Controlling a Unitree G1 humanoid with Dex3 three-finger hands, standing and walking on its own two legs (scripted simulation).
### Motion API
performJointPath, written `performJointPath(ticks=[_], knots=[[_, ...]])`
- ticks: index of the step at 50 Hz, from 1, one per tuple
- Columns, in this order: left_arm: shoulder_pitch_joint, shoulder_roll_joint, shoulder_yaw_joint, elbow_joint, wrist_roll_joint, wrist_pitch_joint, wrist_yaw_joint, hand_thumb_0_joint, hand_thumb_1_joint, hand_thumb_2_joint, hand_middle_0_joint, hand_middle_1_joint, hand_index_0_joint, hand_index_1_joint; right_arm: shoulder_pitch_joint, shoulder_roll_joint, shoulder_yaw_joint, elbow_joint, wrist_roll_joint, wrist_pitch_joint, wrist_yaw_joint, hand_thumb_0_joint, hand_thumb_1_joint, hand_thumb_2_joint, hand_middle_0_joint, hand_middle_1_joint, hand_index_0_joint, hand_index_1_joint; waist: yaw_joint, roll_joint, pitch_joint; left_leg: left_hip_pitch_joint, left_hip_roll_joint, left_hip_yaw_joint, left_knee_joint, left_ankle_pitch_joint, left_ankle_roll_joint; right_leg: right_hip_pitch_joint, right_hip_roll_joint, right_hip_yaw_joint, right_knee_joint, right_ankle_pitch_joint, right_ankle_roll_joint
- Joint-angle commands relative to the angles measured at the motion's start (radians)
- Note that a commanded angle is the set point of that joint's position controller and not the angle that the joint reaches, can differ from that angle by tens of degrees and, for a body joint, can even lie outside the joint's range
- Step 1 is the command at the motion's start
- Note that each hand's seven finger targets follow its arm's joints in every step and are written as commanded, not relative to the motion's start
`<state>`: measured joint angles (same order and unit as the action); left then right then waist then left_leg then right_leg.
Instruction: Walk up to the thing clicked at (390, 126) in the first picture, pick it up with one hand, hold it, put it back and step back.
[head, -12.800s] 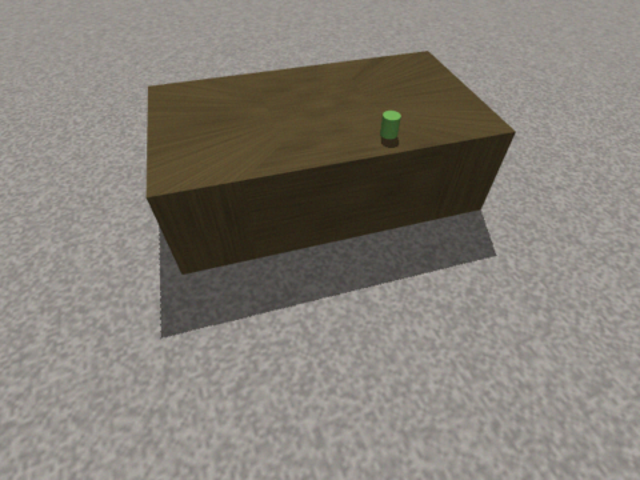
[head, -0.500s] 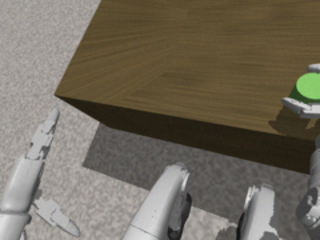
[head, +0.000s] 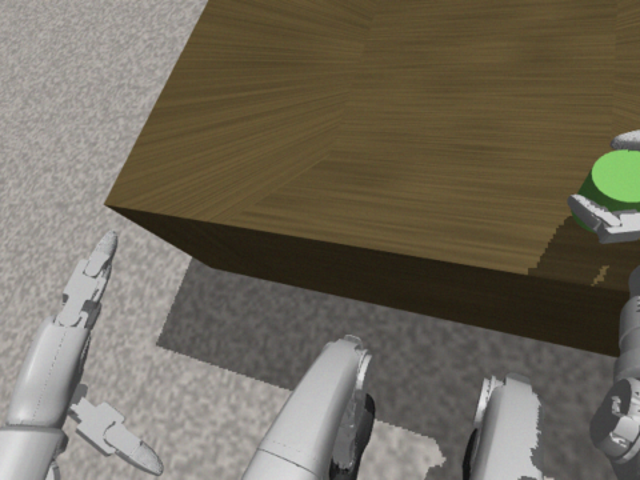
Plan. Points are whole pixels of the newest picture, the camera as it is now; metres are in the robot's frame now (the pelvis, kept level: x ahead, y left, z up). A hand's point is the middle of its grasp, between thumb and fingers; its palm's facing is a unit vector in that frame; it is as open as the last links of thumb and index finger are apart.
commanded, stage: settle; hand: right
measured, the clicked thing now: (613, 194) +0.50 -0.21 -0.05
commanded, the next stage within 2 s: lift in 0.62 s
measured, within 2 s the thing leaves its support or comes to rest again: neither
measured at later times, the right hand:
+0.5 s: hand out of the picture +0.51 -0.21 +0.02, palm faces +0.15 +0.99 +0.01, open 9.7 cm
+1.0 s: hand out of the picture +0.51 -0.21 +0.05, palm faces +0.16 +0.99 +0.02, open 9.7 cm
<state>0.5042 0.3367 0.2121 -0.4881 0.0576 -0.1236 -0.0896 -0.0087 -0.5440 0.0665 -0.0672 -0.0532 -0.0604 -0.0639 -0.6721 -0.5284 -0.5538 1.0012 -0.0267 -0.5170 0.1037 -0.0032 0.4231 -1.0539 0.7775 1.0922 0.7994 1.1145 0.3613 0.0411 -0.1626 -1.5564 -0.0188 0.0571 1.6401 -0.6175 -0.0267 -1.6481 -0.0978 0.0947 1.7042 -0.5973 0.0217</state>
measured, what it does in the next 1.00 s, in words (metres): rises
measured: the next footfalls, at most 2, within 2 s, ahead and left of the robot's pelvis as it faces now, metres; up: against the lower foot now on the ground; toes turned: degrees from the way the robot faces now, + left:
none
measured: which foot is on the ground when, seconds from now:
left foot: down 0.00-1.00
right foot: down 0.00-1.00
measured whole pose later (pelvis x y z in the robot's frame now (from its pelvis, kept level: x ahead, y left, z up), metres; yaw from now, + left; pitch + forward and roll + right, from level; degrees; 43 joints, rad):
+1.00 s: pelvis +0.03 +0.00 +0.07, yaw -1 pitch +28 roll +5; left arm 0.48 0.28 0.12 -0.30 0.07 -0.07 -0.06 -0.01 -0.53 0.06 -0.06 -0.05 -0.05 -0.05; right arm -0.67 -0.46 -0.50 1.03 0.00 -0.50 0.10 0.00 0.42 -1.07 0.75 1.13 0.78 1.15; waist 0.29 0.02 -0.17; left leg -1.30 -0.02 0.05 1.39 -0.57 -0.03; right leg -1.39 -0.10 0.07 1.46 -0.56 0.02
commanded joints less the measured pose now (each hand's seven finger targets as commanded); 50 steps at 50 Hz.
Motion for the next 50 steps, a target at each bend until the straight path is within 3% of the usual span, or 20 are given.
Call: performJointPath(ticks=[1, 6, 8, 11, 12, 14, 16, 18, 22, 24, 27, 29, 31, 33, 36, 38, 41, 44, 46, 50], knots=[[0.066, 0.153, 0.128, -0.133, -0.010, -0.038, 0.035, 0.000, -0.555, 0.063, -0.050, -0.049, -0.044, -0.055, -0.378, -0.185, 0.011, -0.208, 0.010, -0.060, 0.008, 0.000, -0.200, -1.301, 1.353, 1.458, 1.396, 1.459, -0.023, -0.375, -0.526, 0.224, -0.035, 0.013, -0.224, 0.235, 0.053, 0.575, 0.036, -0.015, -0.252, 0.188, -0.026], [0.038, 0.157, 0.123, -0.095, -0.006, -0.034, 0.043, 0.000, -0.563, 0.067, -0.049, -0.047, -0.041, -0.055, -0.378, -0.163, 0.019, -0.134, 0.011, -0.054, 0.009, 0.000, -0.223, -1.310, 1.336, 1.453, 1.379, 1.454, -0.013, -0.309, -0.464, 0.238, -0.036, 0.016, -0.253, 0.214, 0.050, 0.542, 0.038, -0.010, -0.282, 0.146, -0.030], [0.031, 0.174, 0.130, -0.118, -0.004, -0.033, 0.048, 0.000, -0.564, 0.066, -0.048, -0.046, -0.040, -0.055, -0.393, -0.210, -0.011, -0.164, 0.012, -0.058, 0.006, 0.000, -0.232, -1.326, 1.339, 1.466, 1.383, 1.467, -0.024, -0.306, -0.525, 0.273, -0.037, 0.013, -0.265, 0.233, 0.048, 0.570, 0.038, -0.010, -0.286, 0.165, -0.033], [0.039, 0.162, 0.117, -0.079, -0.004, -0.025, 0.049, 0.000, -0.561, 0.064, -0.048, -0.046, -0.040, -0.054, -0.391, -0.174, 0.013, -0.142, 0.016, -0.058, 0.016, 0.000, -0.269, -1.332, 1.338, 1.467, 1.379, 1.467, -0.026, -0.317, -0.498, 0.268, -0.036, 0.015, -0.274, 0.222, 0.053, 0.589, 0.041, -0.012, -0.314, 0.161, -0.027], [0.018, 0.183, 0.132, -0.115, -0.003, -0.028, 0.053, 0.000, -0.557, 0.061, -0.047, -0.046, -0.041, -0.053, -0.411, -0.219, -0.003, -0.178, 0.013, -0.062, 0.011, 0.000, -0.266, -1.348, 1.333, 1.476, 1.376, 1.476, -0.036, -0.338, -0.551, 0.289, -0.037, 0.012, -0.278, 0.238, 0.053, 0.620, 0.039, -0.012, -0.314, 0.183, -0.028], [0.049, 0.161, 0.110, -0.066, 0.004, -0.021, 0.053, 0.000, -0.556, 0.062, -0.046, -0.047, -0.039, -0.054, -0.402, -0.165, 0.028, -0.113, 0.013, -0.055, 0.018, 0.000, -0.262, -1.358, 1.338, 1.487, 1.381, 1.488, -0.015, -0.317, -0.504, 0.294, -0.038, 0.015, -0.290, 0.243, 0.051, 0.607, 0.041, -0.013, -0.318, 0.180, -0.029], [0.041, 0.132, 0.083, -0.032, 0.000, -0.020, 0.053, 0.000, -0.556, 0.061, -0.045, -0.045, -0.039, -0.052, -0.409, -0.185, 0.013, -0.138, 0.022, -0.059, 0.020, 0.000, -0.255, -1.357, 1.325, 1.481, 1.369, 1.482, -0.043, -0.319, -0.491, 0.293, -0.037, 0.009, -0.297, 0.232, 0.052, 0.583, 0.042, -0.016, -0.325, 0.168, -0.030], [0.005, 0.156, 0.101, -0.068, 0.001, -0.024, 0.060, 0.000, -0.558, 0.061, -0.045, -0.045, -0.038, -0.052, -0.430, -0.217, 0.001, -0.179, 0.020, -0.064, 0.013, 0.000, -0.254, -1.355, 1.312, 1.475, 1.356, 1.476, -0.049, -0.334, -0.543, 0.325, -0.035, 0.001, -0.307, 0.237, 0.052, 0.626, 0.040, -0.017, -0.333, 0.178, -0.028], [0.042, 0.137, 0.081, 0.000, 0.001, -0.016, 0.059, 0.000, -0.563, 0.064, -0.045, -0.045, -0.037, -0.054, -0.410, -0.185, 0.025, -0.126, 0.021, -0.060, 0.017, 0.000, -0.309, -1.376, 1.316, 1.484, 1.358, 1.484, -0.046, -0.341, -0.490, 0.307, -0.037, 0.008, -0.320, 0.240, 0.054, 0.634, 0.042, -0.017, -0.352, 0.188, -0.026], [0.009, 0.158, 0.089, -0.067, 0.008, -0.021, 0.064, 0.000, -0.561, 0.062, -0.045, -0.044, -0.037, -0.053, -0.434, -0.212, 0.006, -0.178, 0.020, -0.065, 0.007, 0.000, -0.280, -1.344, 1.310, 1.463, 1.351, 1.463, -0.043, -0.320, -0.567, 0.356, -0.039, 0.009, -0.328, 0.287, 0.049, 0.679, 0.036, -0.013, -0.344, 0.243, -0.030], [0.056, 0.109, 0.046, 0.007, 0.012, -0.010, 0.056, 0.000, -0.561, 0.063, -0.044, -0.045, -0.036, -0.053, -0.408, -0.138, 0.045, -0.108, 0.028, -0.060, 0.013, 0.000, -0.299, -1.369, 1.324, 1.485, 1.365, 1.485, -0.038, -0.306, -0.495, 0.360, -0.041, 0.002, -0.347, 0.306, 0.045, 0.639, 0.040, -0.022, -0.345, 0.248, -0.035], [0.030, 0.135, 0.066, -0.009, 0.012, -0.011, 0.061, 0.000, -0.558, 0.058, -0.044, -0.045, -0.038, -0.051, -0.442, -0.218, 0.013, -0.154, 0.018, -0.068, 0.004, 0.000, -0.303, -1.343, 1.312, 1.461, 1.351, 1.461, -0.054, -0.322, -0.552, 0.393, -0.037, -0.012, -0.349, 0.323, 0.044, 0.648, 0.041, -0.027, -0.340, 0.267, -0.035], [0.018, 0.155, 0.086, -0.002, 0.017, -0.006, 0.061, 0.000, -0.555, 0.059, -0.044, -0.047, -0.038, -0.053, -0.429, -0.183, 0.026, -0.137, 0.019, -0.063, 0.005, 0.000, -0.284, -1.351, 1.306, 1.466, 1.347, 1.466, -0.036, -0.305, -0.546, 0.396, -0.038, -0.006, -0.355, 0.331, 0.041, 0.668, 0.039, -0.022, -0.342, 0.274, -0.036], [0.028, 0.125, 0.060, 0.043, 0.012, -0.004, 0.058, 0.000, -0.558, 0.060, -0.043, -0.044, -0.036, -0.051, -0.416, -0.150, 0.042, -0.117, 0.024, -0.061, 0.010, 0.000, -0.301, -1.350, 1.289, 1.456, 1.329, 1.456, -0.044, -0.304, -0.510, 0.372, -0.038, -0.002, -0.356, 0.315, 0.045, 0.650, 0.039, -0.022, -0.354, 0.261, -0.035], [-0.008, 0.145, 0.066, -0.007, 0.012, -0.001, 0.060, 0.000, -0.560, 0.060, -0.042, -0.044, -0.035, -0.051, -0.426, -0.207, 0.011, -0.131, 0.016, -0.063, -0.002, 0.000, -0.305, -1.349, 1.286, 1.453, 1.325, 1.453, -0.065, -0.319, -0.551, 0.388, -0.039, 0.007, -0.361, 0.298, 0.049, 0.707, 0.038, -0.016, -0.384, 0.263, -0.028], [0.018, 0.125, 0.052, 0.018, 0.014, 0.003, 0.056, 0.000, -0.547, 0.058, -0.042, -0.045, -0.039, -0.047, -0.413, -0.145, 0.044, -0.109, 0.023, -0.063, 0.005, 0.000, -0.206, -1.329, 1.308, 1.458, 1.348, 1.459, -0.055, -0.321, -0.526, 0.380, -0.041, 0.014, -0.361, 0.306, 0.052, 0.709, 0.037, -0.014, -0.393, 0.278, -0.026], [0.013, 0.150, 0.069, -0.030, 0.013, 0.005, 0.058, 0.000, -0.546, 0.056, -0.042, -0.044, -0.040, -0.046, -0.401, -0.163, 0.033, -0.145, 0.022, -0.061, 0.002, 0.000, -0.200, -1.318, 1.301, 1.448, 1.340, 1.449, -0.055, -0.314, -0.569, 0.434, -0.041, 0.014, -0.383, 0.338, 0.049, 0.753, 0.040, -0.016, -0.404, 0.310, -0.027], [0.050, 0.109, 0.039, 0.030, 0.010, 0.015, 0.054, 0.000, -0.543, 0.056, -0.040, -0.043, -0.038, -0.044, -0.375, -0.133, 0.047, -0.155, 0.029, -0.055, 0.002, 0.000, -0.224, -1.337, 1.328, 1.472, 1.366, 1.472, -0.073, -0.310, -0.538, 0.442, -0.042, 0.006, -0.401, 0.362, 0.045, 0.750, 0.041, -0.026, -0.407, 0.335, -0.030], [0.032, 0.123, 0.057, -0.008, 0.010, 0.007, 0.056, 0.000, -0.543, 0.054, -0.041, -0.044, -0.040, -0.045, -0.385, -0.137, 0.043, -0.208, 0.035, -0.058, 0.003, 0.000, -0.233, -1.325, 1.317, 1.457, 1.354, 1.457, -0.071, -0.318, -0.577, 0.473, -0.039, 0.003, -0.415, 0.376, 0.042, 0.796, 0.038, -0.027, -0.413, 0.350, -0.029], [0.043, 0.084, 0.018, 0.076, 0.007, 0.018, 0.052, 0.000, -0.544, 0.054, -0.041, -0.043, -0.039, -0.044, -0.331, -0.094, 0.062, -0.197, 0.042, -0.054, -0.001, 0.000, -0.285, -1.332, 1.340, 1.466, 1.374, 1.466, -0.103, -0.314, -0.487, 0.460, -0.038, 0.008, -0.427, 0.340, 0.049, 0.781, 0.044, -0.030, -0.463, 0.325, -0.021]])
